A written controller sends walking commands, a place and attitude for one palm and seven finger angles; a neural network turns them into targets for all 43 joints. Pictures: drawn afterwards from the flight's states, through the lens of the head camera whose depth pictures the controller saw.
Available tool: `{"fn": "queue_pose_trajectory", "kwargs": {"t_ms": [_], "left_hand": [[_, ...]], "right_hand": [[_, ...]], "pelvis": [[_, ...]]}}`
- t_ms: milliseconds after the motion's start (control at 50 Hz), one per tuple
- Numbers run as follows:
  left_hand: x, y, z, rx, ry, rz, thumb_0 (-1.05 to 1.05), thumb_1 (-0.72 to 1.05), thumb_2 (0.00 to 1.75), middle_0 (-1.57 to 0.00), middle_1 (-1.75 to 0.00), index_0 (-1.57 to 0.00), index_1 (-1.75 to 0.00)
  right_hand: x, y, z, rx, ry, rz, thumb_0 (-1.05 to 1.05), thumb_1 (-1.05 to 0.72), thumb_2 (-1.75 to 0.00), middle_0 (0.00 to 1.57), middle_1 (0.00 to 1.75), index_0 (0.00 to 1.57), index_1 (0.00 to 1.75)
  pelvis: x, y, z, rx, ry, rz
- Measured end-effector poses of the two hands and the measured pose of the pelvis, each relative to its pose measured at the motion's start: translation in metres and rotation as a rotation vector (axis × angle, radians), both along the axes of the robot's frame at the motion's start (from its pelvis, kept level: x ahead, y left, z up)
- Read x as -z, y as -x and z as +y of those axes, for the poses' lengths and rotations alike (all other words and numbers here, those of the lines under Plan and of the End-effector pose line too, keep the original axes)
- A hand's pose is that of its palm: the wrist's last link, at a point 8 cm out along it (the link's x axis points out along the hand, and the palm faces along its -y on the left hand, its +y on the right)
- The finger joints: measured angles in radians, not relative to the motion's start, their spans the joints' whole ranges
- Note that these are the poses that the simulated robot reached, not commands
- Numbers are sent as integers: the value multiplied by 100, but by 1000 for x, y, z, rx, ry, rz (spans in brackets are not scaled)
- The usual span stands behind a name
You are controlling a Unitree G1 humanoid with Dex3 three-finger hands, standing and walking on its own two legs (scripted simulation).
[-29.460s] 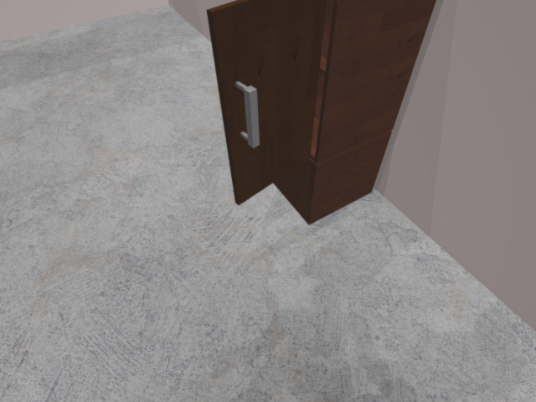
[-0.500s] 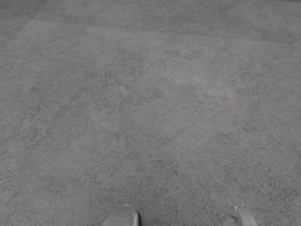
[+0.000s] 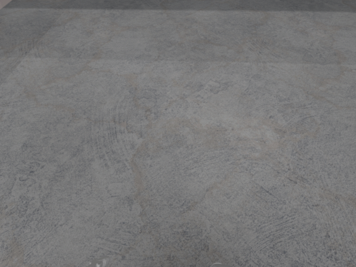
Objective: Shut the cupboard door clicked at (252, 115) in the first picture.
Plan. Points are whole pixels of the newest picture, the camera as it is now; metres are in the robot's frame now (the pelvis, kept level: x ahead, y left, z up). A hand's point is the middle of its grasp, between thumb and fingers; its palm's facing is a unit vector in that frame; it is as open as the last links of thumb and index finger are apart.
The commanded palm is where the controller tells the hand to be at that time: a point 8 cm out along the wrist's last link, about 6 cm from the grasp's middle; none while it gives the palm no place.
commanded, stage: turn to face it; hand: left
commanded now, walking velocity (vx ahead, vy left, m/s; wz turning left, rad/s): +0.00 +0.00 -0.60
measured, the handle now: out of the picture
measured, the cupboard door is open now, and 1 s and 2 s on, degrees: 62 62 62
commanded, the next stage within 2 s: none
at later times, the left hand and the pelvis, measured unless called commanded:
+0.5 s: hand (106, 236) +0.21 +0.21 -0.15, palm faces -0.25 -0.94 -0.22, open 7.4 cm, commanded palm none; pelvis +0.06 +0.03 +0.01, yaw -17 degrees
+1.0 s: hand (132, 209) +0.29 +0.16 -0.17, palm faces -0.54 -0.82 -0.18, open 7.4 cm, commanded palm none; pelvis +0.10 +0.04 +0.00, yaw -35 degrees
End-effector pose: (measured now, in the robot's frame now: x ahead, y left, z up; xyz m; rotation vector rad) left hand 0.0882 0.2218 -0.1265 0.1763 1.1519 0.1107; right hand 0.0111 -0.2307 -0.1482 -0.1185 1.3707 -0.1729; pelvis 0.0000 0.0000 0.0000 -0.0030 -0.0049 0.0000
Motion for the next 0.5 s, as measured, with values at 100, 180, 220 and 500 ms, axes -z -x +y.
{"fn": "queue_pose_trajectory", "kwargs": {"t_ms": [100, 180, 220, 500], "left_hand": [[1, 2, 9, -23, -9, 78, -1, 94, 89, -21, -30, -20, -30], [6, -3, 29, 0, -12, 124, -1, 93, 89, -21, -30, -20, -30], [13, -10, 40, 14, -8, 138, -1, 92, 89, -21, -30, -20, -30], [-9, -125, 37, 242, -34, 45, 0, 91, 89, -20, -30, -20, -30]], "right_hand": [[-17, -38, -6, 8, 40, -59, 1, -91, -90, 20, 29, 20, 30], [-27, -66, -3, 21, 76, -136, 1, -91, -90, 20, 29, 19, 30], [-29, -76, 1, 30, 101, -181, 1, -91, -90, 20, 29, 20, 30], [-40, -48, -3, 184, 127, -152, 1, -90, -90, 21, 30, 20, 30]], "pelvis": [[-8, -14, 4, 38, -2, 25], [-7, -24, 15, 89, 0, 34], [-2, -30, 24, 114, 15, 38], [-12, -56, 27, 301, 42, 15]]}}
